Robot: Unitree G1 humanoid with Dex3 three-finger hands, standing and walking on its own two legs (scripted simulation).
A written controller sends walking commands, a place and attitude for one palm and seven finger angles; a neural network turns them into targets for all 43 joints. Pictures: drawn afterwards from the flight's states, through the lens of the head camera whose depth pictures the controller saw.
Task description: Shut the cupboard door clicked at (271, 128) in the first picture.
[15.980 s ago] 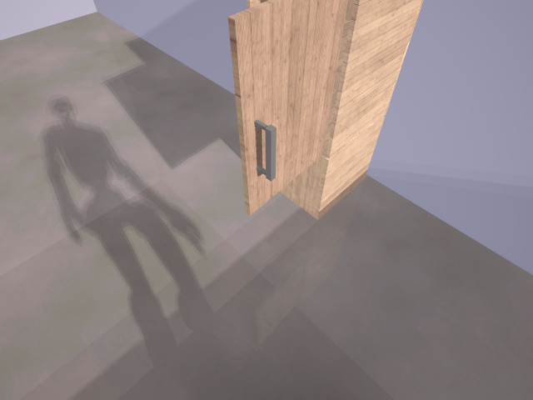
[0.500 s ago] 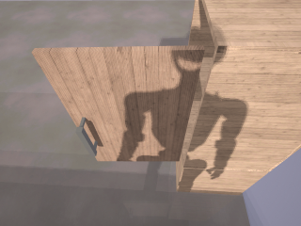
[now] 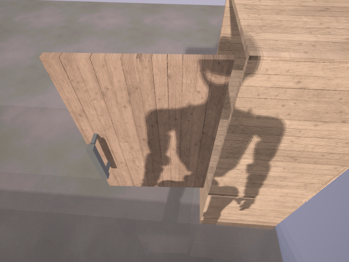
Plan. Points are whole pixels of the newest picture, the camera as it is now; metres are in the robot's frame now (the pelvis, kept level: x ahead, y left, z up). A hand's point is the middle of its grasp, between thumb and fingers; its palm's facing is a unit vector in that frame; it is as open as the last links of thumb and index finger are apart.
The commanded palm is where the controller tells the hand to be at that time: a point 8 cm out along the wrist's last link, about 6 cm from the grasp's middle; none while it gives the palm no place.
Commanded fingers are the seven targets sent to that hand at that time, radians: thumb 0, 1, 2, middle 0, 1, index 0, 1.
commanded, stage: look again from close up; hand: left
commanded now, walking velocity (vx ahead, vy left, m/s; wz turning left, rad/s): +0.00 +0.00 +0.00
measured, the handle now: (100, 157) +0.41 +0.26 -0.09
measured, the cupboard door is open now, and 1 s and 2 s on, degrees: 93 93 93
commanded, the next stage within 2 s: raise the hand and make a fist in 0.56 s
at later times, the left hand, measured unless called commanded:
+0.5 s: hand out of the picture -0.01 +0.18 -0.18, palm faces +0.01 -0.98 -0.19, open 7.3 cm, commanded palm none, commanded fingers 0.00 0.90 0.90 -0.20 -0.30 -0.20 -0.30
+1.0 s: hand (111, 238) +0.18 +0.16 -0.04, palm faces -0.01 -1.00 +0.08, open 6.5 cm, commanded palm +0.10 +0.23 -0.08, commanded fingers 0.00 0.90 0.90 -0.51 -0.64 -0.51 -0.64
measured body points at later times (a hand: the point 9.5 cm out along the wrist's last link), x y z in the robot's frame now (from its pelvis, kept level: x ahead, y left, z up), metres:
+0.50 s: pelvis -0.01 +0.01 +0.00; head +0.02 +0.01 +0.45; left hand -0.01 +0.23 -0.16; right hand -0.03 -0.19 -0.16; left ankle -0.05 +0.13 -0.74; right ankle +0.00 -0.09 -0.74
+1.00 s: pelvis -0.04 +0.02 -0.06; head +0.00 +0.04 +0.38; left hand +0.17 +0.21 -0.04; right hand +0.16 -0.25 -0.11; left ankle -0.05 +0.13 -0.74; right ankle +0.00 -0.09 -0.74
